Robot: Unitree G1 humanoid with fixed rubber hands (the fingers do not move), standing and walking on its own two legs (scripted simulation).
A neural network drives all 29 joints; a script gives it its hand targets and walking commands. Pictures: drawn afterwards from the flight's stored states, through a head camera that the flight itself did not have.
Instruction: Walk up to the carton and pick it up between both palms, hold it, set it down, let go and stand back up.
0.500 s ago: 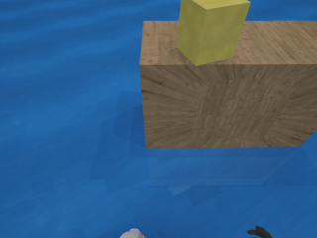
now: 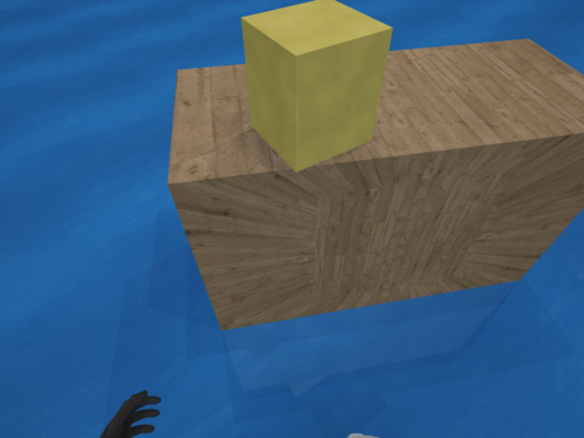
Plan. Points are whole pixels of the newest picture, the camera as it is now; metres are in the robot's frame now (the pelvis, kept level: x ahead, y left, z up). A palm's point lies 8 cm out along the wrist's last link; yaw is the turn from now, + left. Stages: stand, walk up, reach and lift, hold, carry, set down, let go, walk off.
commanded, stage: walk up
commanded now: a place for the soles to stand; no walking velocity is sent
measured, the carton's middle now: (312, 84) +0.78 -0.09 +0.09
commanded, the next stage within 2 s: none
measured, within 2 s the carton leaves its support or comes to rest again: neither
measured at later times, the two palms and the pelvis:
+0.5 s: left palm (133, 426) +0.20 +0.24 -0.12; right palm (478, 331) +0.28 -0.30 -0.07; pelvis +0.18 -0.03 +0.00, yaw +1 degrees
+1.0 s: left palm (202, 304) +0.38 +0.15 -0.10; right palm (476, 261) +0.42 -0.37 -0.10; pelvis +0.31 -0.12 +0.00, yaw +6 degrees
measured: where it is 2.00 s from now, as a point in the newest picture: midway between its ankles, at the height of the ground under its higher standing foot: (324, 407)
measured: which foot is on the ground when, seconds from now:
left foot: up 0.00-0.34, down 0.36-0.70, up 0.72-0.96, down 0.98-1.00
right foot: down 0.00-0.36, up 0.38-0.70, down 0.72-1.00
